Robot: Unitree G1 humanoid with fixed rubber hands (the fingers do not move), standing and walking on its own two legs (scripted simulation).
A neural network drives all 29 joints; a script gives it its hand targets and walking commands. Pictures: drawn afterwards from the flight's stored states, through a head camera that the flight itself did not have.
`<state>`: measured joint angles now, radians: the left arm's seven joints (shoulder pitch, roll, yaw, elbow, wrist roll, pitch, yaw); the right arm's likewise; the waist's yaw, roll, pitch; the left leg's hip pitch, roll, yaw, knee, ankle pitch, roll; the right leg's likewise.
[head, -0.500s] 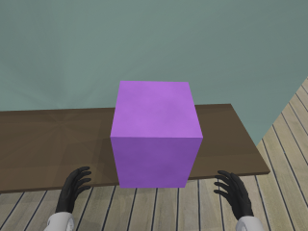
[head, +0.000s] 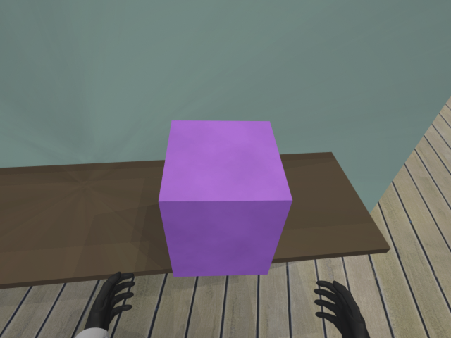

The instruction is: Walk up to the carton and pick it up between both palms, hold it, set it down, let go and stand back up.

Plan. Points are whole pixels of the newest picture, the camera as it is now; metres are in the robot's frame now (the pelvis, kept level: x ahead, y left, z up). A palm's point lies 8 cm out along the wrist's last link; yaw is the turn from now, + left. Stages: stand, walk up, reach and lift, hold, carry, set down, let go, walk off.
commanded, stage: set down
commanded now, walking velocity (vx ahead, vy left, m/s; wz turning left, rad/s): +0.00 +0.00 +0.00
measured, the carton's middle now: (221, 200) +0.40 +0.04 +0.04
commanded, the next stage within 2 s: let go in 0.64 s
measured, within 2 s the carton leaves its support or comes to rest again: neither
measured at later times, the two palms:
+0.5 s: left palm out of the picture +0.15 +0.23 -0.08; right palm out of the picture +0.16 -0.22 -0.07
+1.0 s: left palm out of the picture +0.15 +0.22 -0.09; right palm out of the picture +0.14 -0.23 -0.09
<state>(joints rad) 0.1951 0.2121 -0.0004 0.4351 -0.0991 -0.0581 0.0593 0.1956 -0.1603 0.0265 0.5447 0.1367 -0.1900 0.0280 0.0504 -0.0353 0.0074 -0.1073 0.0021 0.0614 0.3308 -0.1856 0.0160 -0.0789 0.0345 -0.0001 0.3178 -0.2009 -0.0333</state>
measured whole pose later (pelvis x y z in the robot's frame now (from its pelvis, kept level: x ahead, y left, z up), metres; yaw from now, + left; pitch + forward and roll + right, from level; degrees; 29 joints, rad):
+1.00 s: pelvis -0.01 -0.01 +0.00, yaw +0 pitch -3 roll +0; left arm 0.19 0.22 -0.01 0.53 0.00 0.11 0.03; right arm 0.19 -0.16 -0.04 0.73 -0.02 -0.19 0.03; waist 0.02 -0.03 0.07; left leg -0.13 0.02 0.06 0.39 -0.21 0.00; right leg -0.10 0.05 -0.01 0.38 -0.23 -0.05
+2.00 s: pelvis -0.02 +0.00 +0.00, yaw +3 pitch -1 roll +0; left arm 0.37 0.15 0.01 1.06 0.03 -0.01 0.03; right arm 0.39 -0.13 -0.01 1.06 -0.03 -0.01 -0.01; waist 0.00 0.00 -0.01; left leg -0.20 -0.01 0.02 0.40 -0.18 0.02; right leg -0.16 0.02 -0.05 0.39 -0.21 -0.03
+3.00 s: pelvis -0.04 -0.01 -0.01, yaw +3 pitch +0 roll +0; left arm 0.37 0.10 -0.01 1.15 0.02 -0.01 0.03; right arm 0.37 -0.10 0.02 1.14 -0.02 0.00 -0.03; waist -0.01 0.00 -0.01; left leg -0.26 0.00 -0.01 0.43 -0.17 0.01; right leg -0.21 0.03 -0.06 0.42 -0.21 -0.04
